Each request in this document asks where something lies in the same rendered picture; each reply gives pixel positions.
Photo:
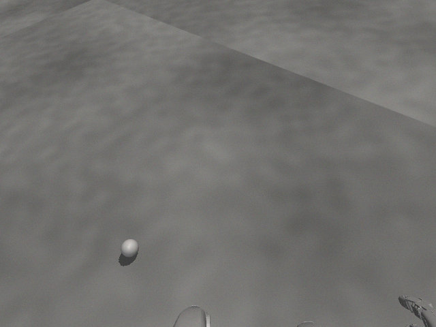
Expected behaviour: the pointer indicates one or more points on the right robot hand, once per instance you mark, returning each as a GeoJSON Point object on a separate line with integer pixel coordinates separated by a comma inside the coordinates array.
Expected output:
{"type": "Point", "coordinates": [421, 308]}

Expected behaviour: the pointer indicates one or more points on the ball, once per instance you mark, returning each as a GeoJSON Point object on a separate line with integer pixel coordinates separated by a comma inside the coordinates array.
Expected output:
{"type": "Point", "coordinates": [129, 248]}

